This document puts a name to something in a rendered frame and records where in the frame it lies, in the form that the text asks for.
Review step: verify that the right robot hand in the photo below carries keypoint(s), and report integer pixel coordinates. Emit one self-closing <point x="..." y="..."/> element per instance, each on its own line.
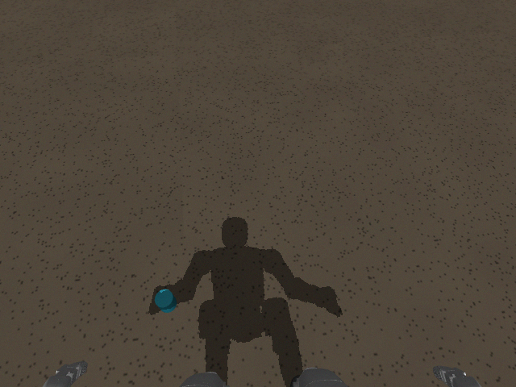
<point x="454" y="377"/>

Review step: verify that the tin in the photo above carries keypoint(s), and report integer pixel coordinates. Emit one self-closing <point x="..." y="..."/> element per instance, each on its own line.
<point x="165" y="300"/>

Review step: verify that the left robot hand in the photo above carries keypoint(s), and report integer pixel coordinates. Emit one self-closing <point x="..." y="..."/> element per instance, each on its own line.
<point x="67" y="375"/>

